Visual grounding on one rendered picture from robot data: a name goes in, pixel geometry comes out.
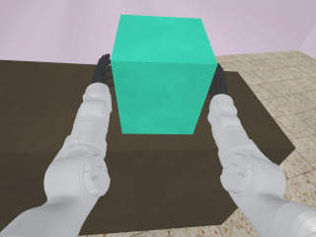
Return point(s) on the pedestal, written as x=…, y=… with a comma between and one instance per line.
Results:
x=157, y=181

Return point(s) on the left robot forearm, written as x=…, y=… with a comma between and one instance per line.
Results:
x=91, y=124

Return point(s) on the robot left upper arm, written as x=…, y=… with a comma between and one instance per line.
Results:
x=72, y=186

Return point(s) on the right robot hand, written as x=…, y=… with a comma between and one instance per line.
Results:
x=218, y=84

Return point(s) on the right robot forearm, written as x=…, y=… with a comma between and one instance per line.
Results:
x=229, y=135

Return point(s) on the left robot hand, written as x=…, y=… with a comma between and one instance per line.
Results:
x=100, y=72

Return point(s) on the robot right upper arm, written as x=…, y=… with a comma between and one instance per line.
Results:
x=257, y=187

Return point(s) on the carton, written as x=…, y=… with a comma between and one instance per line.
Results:
x=162, y=69

